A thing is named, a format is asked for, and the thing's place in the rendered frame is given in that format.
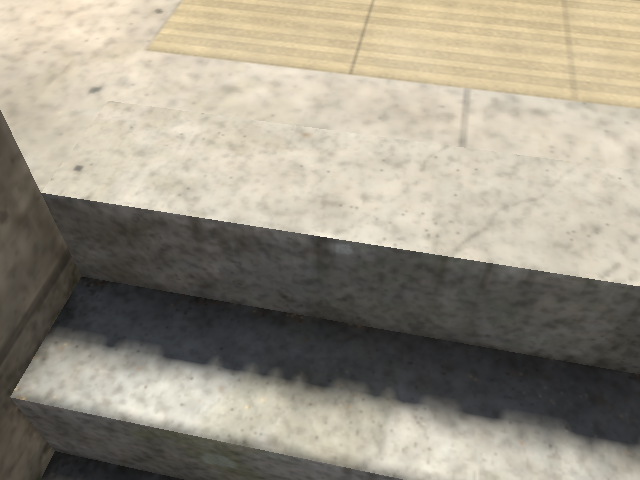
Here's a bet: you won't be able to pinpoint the stairs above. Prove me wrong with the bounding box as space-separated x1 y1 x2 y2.
10 193 640 480

